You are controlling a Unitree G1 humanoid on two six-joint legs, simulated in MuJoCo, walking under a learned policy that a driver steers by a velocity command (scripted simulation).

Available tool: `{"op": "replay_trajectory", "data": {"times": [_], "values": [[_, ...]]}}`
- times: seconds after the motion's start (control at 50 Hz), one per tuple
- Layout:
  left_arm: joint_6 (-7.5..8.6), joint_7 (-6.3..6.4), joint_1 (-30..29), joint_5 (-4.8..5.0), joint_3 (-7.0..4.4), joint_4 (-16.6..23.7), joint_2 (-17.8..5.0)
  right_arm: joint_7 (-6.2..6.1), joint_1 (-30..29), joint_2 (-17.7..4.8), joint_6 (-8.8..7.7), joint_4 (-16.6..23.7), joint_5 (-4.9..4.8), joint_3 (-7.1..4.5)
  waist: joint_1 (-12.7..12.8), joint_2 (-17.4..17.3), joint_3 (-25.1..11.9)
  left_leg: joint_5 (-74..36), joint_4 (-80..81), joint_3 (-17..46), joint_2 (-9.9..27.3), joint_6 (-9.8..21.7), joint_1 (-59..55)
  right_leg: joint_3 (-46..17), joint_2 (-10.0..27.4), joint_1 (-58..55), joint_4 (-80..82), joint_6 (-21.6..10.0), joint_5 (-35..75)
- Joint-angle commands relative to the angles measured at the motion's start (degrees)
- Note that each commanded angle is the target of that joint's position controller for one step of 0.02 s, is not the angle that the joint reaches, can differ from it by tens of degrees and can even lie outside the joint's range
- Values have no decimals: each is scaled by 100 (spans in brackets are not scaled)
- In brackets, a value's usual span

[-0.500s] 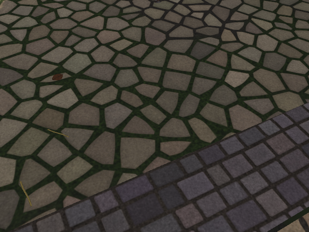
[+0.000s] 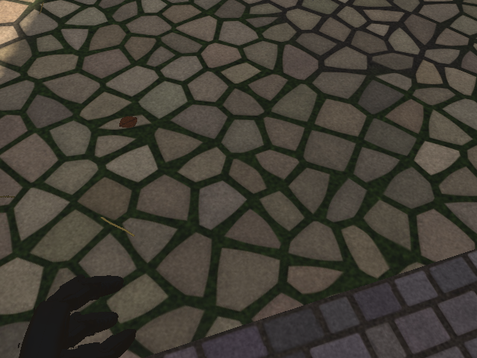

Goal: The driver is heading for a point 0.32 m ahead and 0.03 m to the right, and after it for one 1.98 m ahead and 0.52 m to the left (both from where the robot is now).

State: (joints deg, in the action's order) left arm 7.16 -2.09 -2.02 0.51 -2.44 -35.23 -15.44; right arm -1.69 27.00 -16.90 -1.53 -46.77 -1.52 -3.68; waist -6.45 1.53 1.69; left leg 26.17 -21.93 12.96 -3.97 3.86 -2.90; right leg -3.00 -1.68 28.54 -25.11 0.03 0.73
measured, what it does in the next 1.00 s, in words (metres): walks ahead: right foot, then left foot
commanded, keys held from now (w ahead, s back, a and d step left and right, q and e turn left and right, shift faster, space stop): w+q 0.04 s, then w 0.10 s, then no key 0.86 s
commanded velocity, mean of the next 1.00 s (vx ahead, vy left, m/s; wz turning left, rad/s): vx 0.18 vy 0.00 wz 0.16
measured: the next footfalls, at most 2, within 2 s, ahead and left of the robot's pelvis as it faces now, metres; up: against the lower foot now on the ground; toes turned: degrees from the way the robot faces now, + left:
right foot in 0.02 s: +0.18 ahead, -0.13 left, +0.00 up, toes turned +4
left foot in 0.42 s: +0.36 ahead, +0.14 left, +0.00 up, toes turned +6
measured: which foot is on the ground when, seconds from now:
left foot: down 0.00-0.02, up 0.04-0.40, down 0.42-1.00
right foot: up 0.00-0.00, down 0.02-0.44, up 0.46-0.70, down 0.72-1.00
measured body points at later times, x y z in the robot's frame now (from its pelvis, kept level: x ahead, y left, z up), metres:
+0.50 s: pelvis +0.23 +0.03 +0.00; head +0.26 +0.05 +0.45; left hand +0.25 +0.31 -0.13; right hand +0.47 -0.19 -0.07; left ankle +0.32 +0.14 -0.73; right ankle +0.15 -0.13 -0.70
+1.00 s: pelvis +0.30 +0.02 +0.01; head +0.31 +0.02 +0.46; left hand +0.34 +0.29 -0.12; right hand +0.44 -0.23 -0.12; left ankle +0.32 +0.14 -0.73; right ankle +0.29 -0.11 -0.73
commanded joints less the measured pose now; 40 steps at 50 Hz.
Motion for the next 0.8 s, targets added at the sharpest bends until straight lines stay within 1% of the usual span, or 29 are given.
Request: {"op": "replay_trajectory", "data": {"times": [0.02, 0.04, 0.06, 0.08, 0.1, 0.12, 0.14, 0.16, 0.2, 0.22, 0.26, 0.3, 0.34, 0.4, 0.42, 0.44, 0.46, 0.48, 0.5, 0.52, 0.54, 0.58, 0.62, 0.68, 0.72, 0.74, 0.76, 0.78, 0.8], "values": [[89, 153, 1844, -97, -482, 56, -1279, 33, -501, -619, -27, 626, 125, -114, 1382, -540, -1654, -3668, -2504, 431, 685, 149, 1538, -761, 955, -3602, -269, -694, -544], [28, 138, 2303, -150, -545, -127, -1645, 59, 465, 81, -89, 722, 49, 83, 932, 1404, -2617, 476, -4533, -117, -237, -250, 3721, -3482, 2501, -5781, 11, -1636, -1381], [6, 99, 2336, -49, -442, -177, -1125, 50, 538, -481, -122, 594, -105, 20, 1011, 1389, -2470, 653, -5369, -52, 149, -308, 4417, -4432, 2634, -5516, 585, -1680, -2608], [-26, 127, 1999, -22, -338, -155, -737, 53, -139, -856, -123, 620, -131, -88, 1142, 727, -1451, 122, -5471, -178, 398, -335, 4616, -3418, 2297, -4646, 761, -1412, -2615], [-65, 125, 1716, -52, -293, -210, -646, 45, -594, -858, -127, 716, -54, -87, 1064, 192, -833, -319, -5285, -412, 608, -353, 4465, -2586, 2016, -3765, 845, -1243, -1927], [-87, 110, 1555, -90, -262, -285, -579, 61, -919, -775, -152, 811, 43, -92, 956, 60, -414, -521, -5004, -469, 730, -354, 4316, -2076, 1780, -3041, 994, -1208, -1233], [-74, 106, 1465, -152, -229, -339, -518, 98, -955, -673, -149, 851, 39, -97, 786, 194, -260, -641, -4775, -463, 857, -333, 4064, -1684, 1600, -2588, 1158, -1189, -847], [-47, 98, 1371, -160, -221, -379, -494, 114, -917, -538, -125, 851, 12, -74, 675, 319, -159, -611, -4550, -516, 865, -350, 3847, -1411, 1523, -2292, 1264, -1218, -181], [15, 75, 1284, -90, -228, -524, -549, 114, -903, -297, -70, 861, 60, -10, 514, 295, -88, -429, -3873, -679, 835, -455, 3613, -867, 1538, -1951, 1291, -1337, 1537], [25, 78, 1240, -68, -257, -591, -680, 115, -1032, -216, -66, 929, 121, 31, 488, 279, -74, -568, -3439, -770, 837, -513, 3559, -642, 1549, -1853, 1311, -1368, 2122], [-25, 104, 1115, -25, -299, -665, -884, 166, -1184, -121, -93, 967, 193, 111, 507, 334, -253, -1385, -2537, -982, 834, -521, 3071, -128, 1363, -1685, 1300, -1283, 2538], [-108, 140, 1252, 6, -302, -780, -962, 236, -1496, -187, -131, 1003, 158, 118, 654, 362, -396, -2267, -1872, -1127, 683, -495, 2657, 121, 1214, -1704, 1260, -1139, 2441], [-173, 164, 1421, 51, -294, -913, -1022, 281, -1796, -308, -139, 1111, 149, 90, 725, 346, -451, -2583, -1412, -1066, 613, -411, 2485, 93, 1270, -1927, 1077, -1017, 2117], [-252, 188, 1391, 124, -279, -1039, -1067, 280, -1701, -508, -137, 1102, 225, -13, 501, 262, -551, -2893, -636, -1130, 457, -161, 1813, 55, 1242, -2026, 379, -726, 1514], [-255, 186, 1530, 89, -226, -1100, -927, 232, -1496, -668, -126, 1029, 262, -82, 433, 140, -652, -3231, -411, -1137, 437, -35, 1285, 123, 1031, -1902, -85, -560, 1382], [-231, 182, 1731, -57, -130, -1083, -717, 162, -1242, -1066, -113, 1060, 309, -173, 397, -417, -1006, -5467, -475, -533, 1135, 205, 494, 404, 656, -1525, -946, -233, 341], [-241, 156, 2534, -158, 54, -1163, -285, 115, -1246, -1098, -32, 1151, 434, -113, 677, -1467, -1728, -6734, -680, 864, 2437, 1205, -734, 475, 215, -500, -2326, 171, -2701], [-364, 160, 2441, -63, 26, -1248, -511, 164, -1164, -584, 23, 1086, 322, 19, 495, -1413, -2039, -5821, -399, 1285, 2520, 1447, -511, 12, 281, -371, -2946, 305, -4042], [-472, 172, 2147, 25, -49, -1182, -795, 223, -1343, -474, 29, 1044, 232, 68, 498, -1106, -1582, -4849, -191, 1079, 2241, 1255, -79, -90, 398, -157, -3242, 340, -4053], [-582, 228, 1942, 41, -73, -1184, -798, 254, -1603, -480, 25, 1023, 217, 67, 566, -826, -1243, -4091, -28, 878, 2062, 1054, 296, -56, 489, -24, -3282, 359, -3846], [-687, 293, 1839, -7, -91, -1182, -802, 272, -1880, -533, 15, 1032, 226, 60, 639, -734, -946, -3549, 169, 713, 1968, 956, 804, -70, 564, -102, -3096, 407, -3580], [-817, 375, 1889, -43, -86, -1239, -710, 249, -2295, -607, 28, 1012, 302, 19, 851, -925, -721, -2929, 440, 311, 1674, 829, 1702, 23, 569, -763, -2580, 476, -3057], [-836, 408, 1975, -63, -50, -1357, -556, 215, -2405, -498, 32, 949, 322, 31, 880, -973, -777, -2731, 477, -21, 1492, 803, 1982, 137, 502, -1275, -2006, 461, -2591], [-827, 382, 1885, -97, -24, -1442, -444, 171, -2432, -397, 49, 790, 250, 59, 895, -869, -800, -1764, 412, -192, 1353, 686, 2158, 268, 408, -1909, -893, 328, -1483], [-815, 353, 1756, -228, -8, -1413, -494, 177, -2188, -208, 49, 596, 228, 128, 885, -644, -608, -438, 410, -292, 1078, 238, 2481, 116, 520, -2339, -142, 121, -779], [-811, 369, 1623, -228, -37, -1315, -744, 190, -2047, -198, 43, 525, 281, 137, 731, -319, -352, 66, 252, -434, 844, -11, 2582, -208, 860, -2197, 105, -55, -895], [-808, 377, 1427, -131, -124, -1403, -1023, 180, -1926, -217, 60, 530, 277, 103, 496, 387, -60, -184, 167, -822, 516, -205, 2278, -183, 814, -1380, 142, -254, -2103], [-758, 362, 1290, -129, -69, -1380, -756, 147, -2105, -307, 67, 491, 304, 96, 620, 377, 56, -572, -85, -891, 473, -288, 1842, -181, 716, -931, 352, -240, -2617], [-701, 363, 1258, -170, -15, -1420, -599, 117, -2117, -317, 72, 475, 272, 70, 597, 386, 33, -862, -198, -905, 488, -252, 1634, -176, 710, -815, 438, -153, -2552]]}}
